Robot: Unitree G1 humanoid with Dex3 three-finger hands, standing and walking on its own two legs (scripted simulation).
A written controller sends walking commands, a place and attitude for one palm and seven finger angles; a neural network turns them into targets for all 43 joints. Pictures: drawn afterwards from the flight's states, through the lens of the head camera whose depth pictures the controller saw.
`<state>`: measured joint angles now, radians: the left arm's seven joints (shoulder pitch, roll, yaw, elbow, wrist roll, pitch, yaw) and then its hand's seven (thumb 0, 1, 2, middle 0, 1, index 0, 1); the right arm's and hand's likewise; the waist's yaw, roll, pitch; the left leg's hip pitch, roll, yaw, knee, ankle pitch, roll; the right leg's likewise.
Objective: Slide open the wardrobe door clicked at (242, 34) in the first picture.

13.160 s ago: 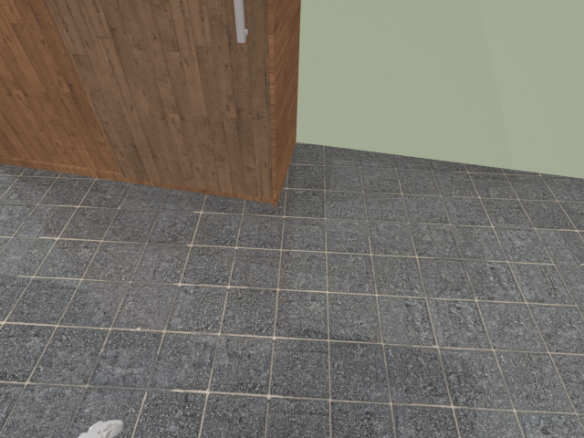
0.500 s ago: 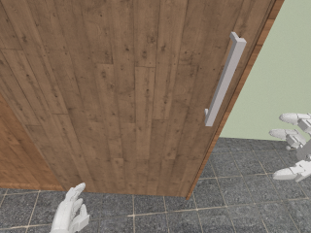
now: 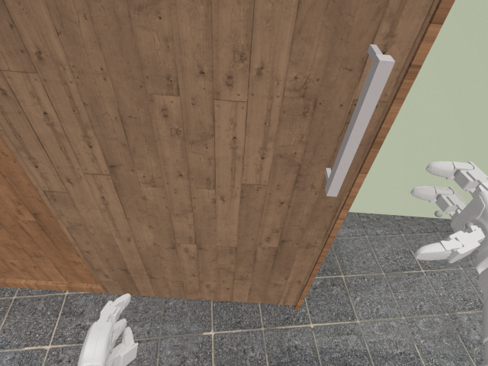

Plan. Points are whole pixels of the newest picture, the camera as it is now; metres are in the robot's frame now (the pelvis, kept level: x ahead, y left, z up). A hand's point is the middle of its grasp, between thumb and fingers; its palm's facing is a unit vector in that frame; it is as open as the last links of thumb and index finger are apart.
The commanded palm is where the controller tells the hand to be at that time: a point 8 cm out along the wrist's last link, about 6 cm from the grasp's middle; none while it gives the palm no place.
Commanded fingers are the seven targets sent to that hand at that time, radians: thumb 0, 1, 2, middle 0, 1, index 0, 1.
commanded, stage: move the hooked fingers beside the handle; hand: right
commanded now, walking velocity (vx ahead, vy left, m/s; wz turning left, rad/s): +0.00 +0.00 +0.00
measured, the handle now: (349, 130) +0.48 -0.16 +0.17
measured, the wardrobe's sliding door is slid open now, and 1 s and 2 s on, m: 0.00 0.00 0.00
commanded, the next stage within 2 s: feel for the door with the fingertips in 2.00 s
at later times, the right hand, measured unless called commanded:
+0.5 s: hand (414, 191) +0.36 -0.25 +0.15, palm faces +0.05 +1.00 -0.03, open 14.0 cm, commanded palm +0.33 -0.30 +0.15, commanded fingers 0.00 0.50 -0.30 0.30 1.20 0.30 1.20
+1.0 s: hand (392, 171) +0.40 -0.23 +0.15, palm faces +0.05 +1.00 -0.02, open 14.0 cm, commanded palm +0.38 -0.28 +0.15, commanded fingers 0.00 0.50 -0.30 0.30 1.20 0.30 1.20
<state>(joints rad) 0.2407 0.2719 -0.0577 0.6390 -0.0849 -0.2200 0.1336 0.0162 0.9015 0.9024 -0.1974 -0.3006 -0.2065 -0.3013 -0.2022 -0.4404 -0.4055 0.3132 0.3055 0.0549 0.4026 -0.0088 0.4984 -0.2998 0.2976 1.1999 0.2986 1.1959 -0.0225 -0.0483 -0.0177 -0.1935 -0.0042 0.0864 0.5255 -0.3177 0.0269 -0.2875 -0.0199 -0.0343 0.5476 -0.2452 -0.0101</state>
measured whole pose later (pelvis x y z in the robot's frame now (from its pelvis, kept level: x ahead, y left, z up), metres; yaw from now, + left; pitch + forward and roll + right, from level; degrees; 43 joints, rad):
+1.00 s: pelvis +0.01 +0.00 +0.00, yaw +1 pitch +2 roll +0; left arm 0.29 0.28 -0.04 0.66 -0.08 -0.10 0.11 0.01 0.90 0.90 -0.20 -0.30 -0.21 -0.30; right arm -0.53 -0.44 -0.35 0.68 0.22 -0.02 0.29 -0.01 0.50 -0.30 0.30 1.20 0.30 1.20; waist 0.04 -0.03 -0.03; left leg -0.26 -0.01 0.07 0.55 -0.32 0.03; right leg -0.35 -0.03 -0.05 0.56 -0.26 -0.01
